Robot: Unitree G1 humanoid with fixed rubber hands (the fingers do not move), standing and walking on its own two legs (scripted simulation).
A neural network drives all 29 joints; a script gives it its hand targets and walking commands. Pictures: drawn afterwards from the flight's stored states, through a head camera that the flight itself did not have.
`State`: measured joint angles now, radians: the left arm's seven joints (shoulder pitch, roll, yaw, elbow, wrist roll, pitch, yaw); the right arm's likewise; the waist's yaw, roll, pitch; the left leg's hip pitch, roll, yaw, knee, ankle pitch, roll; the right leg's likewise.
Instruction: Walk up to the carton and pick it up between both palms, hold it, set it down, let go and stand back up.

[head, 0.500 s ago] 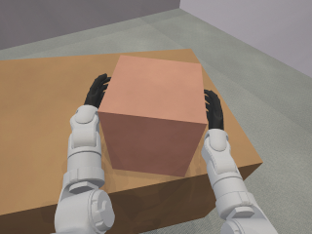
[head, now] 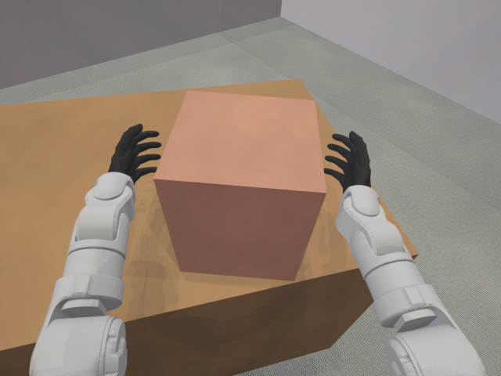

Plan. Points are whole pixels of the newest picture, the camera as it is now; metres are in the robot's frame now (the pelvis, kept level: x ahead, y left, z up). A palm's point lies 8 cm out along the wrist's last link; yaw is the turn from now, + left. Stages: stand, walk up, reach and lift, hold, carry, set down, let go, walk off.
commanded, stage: set down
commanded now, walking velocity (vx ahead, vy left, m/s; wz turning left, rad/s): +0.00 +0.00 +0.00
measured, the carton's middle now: (243, 190) +0.41 +0.02 +0.07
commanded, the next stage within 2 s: none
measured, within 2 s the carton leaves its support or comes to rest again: neither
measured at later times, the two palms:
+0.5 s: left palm (117, 115) +0.42 +0.19 +0.22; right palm (396, 143) +0.37 -0.18 +0.21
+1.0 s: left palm (76, 103) +0.40 +0.23 +0.25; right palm (402, 138) +0.36 -0.17 +0.23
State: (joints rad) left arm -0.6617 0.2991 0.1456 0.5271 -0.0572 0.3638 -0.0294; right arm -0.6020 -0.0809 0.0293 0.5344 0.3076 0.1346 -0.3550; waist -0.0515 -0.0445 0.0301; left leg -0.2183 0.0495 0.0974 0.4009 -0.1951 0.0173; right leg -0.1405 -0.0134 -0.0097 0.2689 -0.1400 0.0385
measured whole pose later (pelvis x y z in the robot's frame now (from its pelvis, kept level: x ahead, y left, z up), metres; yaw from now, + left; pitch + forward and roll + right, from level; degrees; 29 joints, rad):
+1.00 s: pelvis -0.03 -0.01 +0.00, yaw +1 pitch -3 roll -1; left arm -0.99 0.60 0.05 0.65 -0.25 0.66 -0.15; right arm -0.84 -0.19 0.01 0.42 0.48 0.58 -0.38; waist -0.12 -0.06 0.01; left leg -0.17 0.05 0.06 0.38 -0.15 0.00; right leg -0.10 -0.01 -0.03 0.28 -0.12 0.02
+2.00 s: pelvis +0.00 -0.01 +0.00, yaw +0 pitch -6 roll -1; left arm 0.05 0.42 0.17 -0.29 -0.27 0.58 -0.15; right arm 0.22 -0.10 -0.01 -0.49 0.29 0.56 -0.32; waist 0.03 -0.03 0.08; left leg -0.05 0.04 0.08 0.34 -0.18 0.00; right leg -0.01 -0.01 0.01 0.29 -0.18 0.02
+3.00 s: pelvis +0.01 -0.02 +0.00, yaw +1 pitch -6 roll +0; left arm 0.34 0.36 0.03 0.00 -0.20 0.14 -0.11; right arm 0.45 -0.08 0.02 -0.14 0.13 0.23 -0.17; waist 0.05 0.00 0.09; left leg -0.07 0.04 0.06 0.36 -0.20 -0.01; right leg -0.03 0.00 0.01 0.34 -0.21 0.01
